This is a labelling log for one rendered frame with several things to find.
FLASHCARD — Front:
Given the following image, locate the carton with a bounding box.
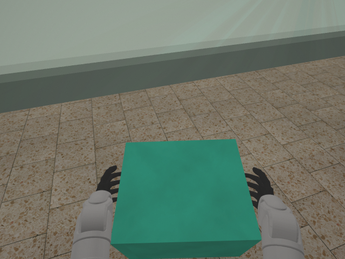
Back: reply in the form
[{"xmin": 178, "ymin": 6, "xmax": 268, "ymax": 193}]
[{"xmin": 110, "ymin": 139, "xmax": 261, "ymax": 259}]

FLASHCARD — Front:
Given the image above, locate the robot right forearm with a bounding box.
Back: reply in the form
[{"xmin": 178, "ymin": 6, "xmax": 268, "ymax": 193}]
[{"xmin": 258, "ymin": 194, "xmax": 305, "ymax": 259}]

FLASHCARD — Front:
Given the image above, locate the robot left hand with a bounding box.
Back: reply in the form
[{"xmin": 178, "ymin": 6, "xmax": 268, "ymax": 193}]
[{"xmin": 96, "ymin": 165, "xmax": 121, "ymax": 202}]

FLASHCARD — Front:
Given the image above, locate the robot left forearm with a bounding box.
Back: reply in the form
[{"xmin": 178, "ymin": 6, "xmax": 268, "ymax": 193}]
[{"xmin": 70, "ymin": 190, "xmax": 113, "ymax": 259}]

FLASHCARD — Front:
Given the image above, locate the robot right hand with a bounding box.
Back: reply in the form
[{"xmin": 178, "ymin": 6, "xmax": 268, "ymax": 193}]
[{"xmin": 245, "ymin": 167, "xmax": 274, "ymax": 208}]

